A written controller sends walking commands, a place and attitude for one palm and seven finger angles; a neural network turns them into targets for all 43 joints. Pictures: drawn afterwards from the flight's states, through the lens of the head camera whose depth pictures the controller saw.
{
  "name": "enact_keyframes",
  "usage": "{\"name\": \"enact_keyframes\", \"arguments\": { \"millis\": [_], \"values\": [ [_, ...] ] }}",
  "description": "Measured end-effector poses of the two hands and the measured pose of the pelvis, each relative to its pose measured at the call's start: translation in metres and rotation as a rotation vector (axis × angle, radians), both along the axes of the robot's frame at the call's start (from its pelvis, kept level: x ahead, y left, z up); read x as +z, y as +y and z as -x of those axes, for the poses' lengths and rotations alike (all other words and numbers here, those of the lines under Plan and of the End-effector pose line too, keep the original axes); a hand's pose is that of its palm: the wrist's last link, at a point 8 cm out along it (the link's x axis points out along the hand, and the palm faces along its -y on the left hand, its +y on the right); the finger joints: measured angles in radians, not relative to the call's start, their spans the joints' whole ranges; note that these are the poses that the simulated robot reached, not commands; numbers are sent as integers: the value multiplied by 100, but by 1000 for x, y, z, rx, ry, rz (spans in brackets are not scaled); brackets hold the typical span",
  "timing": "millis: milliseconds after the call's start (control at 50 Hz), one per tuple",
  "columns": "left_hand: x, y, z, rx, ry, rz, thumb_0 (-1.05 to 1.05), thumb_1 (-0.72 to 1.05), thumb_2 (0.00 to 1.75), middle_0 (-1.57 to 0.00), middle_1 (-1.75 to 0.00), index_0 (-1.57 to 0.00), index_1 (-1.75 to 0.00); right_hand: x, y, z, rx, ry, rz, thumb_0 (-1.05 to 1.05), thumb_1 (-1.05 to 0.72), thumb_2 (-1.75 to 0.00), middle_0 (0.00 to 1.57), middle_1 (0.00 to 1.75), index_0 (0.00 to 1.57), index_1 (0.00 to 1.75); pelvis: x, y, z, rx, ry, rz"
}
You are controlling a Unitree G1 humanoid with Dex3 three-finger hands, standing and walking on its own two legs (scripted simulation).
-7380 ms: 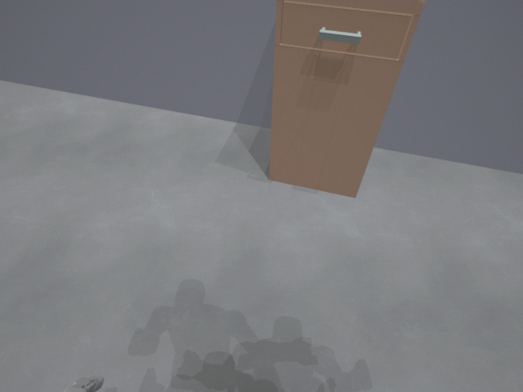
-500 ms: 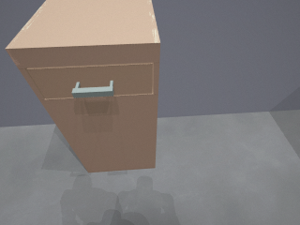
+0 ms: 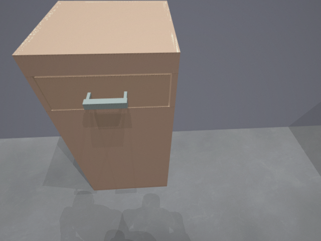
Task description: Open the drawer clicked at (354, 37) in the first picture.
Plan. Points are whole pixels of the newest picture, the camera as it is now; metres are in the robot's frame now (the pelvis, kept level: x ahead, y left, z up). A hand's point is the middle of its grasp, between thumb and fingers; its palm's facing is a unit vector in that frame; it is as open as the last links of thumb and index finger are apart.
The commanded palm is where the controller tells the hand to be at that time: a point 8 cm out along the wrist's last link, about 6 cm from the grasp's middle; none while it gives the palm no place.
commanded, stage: raise the hand with hooked fingers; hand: left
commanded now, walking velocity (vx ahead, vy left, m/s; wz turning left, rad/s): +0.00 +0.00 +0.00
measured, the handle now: (106, 99) +0.52 +0.21 +0.04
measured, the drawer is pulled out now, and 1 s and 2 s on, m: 0.00 0.00 0.00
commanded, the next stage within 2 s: move the hooked fingers above the handle in 1.96 s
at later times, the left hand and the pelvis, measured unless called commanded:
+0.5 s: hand out of the picture +0.13 +0.20 -0.05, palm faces -0.01 -0.13 -0.99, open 8.6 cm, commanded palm +0.13 +0.22 +0.01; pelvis -0.04 -0.03 -0.04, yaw +1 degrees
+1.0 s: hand (70, 194) +0.21 +0.22 +0.04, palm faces +0.06 -0.09 -0.99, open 11.6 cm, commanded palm +0.19 +0.22 +0.11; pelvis -0.03 -0.03 -0.01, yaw +2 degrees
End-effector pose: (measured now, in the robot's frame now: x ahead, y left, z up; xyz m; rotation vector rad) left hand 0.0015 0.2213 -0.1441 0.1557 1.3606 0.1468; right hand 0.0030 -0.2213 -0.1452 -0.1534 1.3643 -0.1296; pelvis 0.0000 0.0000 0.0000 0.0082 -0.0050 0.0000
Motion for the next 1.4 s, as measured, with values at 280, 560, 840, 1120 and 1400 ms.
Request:
{"name": "enact_keyframes", "arguments": {
  "millis": [280,560,840,1120,1400],
  "values": [
    [154,16,-153,-632,-742,-803,2,84,86,-21,-36,-21,-35,21,-26,-106,84,-547,41,1,-92,-90,20,30,20,30,-15,-3,21,9,114,-19],
    [151,-13,-103,-841,-771,-1171,0,51,73,-25,-55,-25,-55,54,-21,-214,303,-715,10,1,-91,-90,19,30,20,30,-39,-38,45,41,142,-18],
    [220,-15,-174,-893,-832,-1140,0,18,59,-27,-76,-27,-76,36,-9,-164,219,-562,-80,1,-91,-90,20,30,21,30,-15,-40,34,26,72,-20],
    [259,8,-202,-880,-896,-1199,0,-14,46,-30,-97,-30,-97,33,-29,-161,168,-483,-3,1,-91,-90,19,30,20,30,-6,-21,24,37,49,-13],
    [317,24,-238,-887,-913,-1223,0,-43,33,-32,-116,-32,-116,60,25,-205,227,-585,-100,1,-91,-90,20,30,20,30,2,-6,20,44,9,-6]
  ]
}}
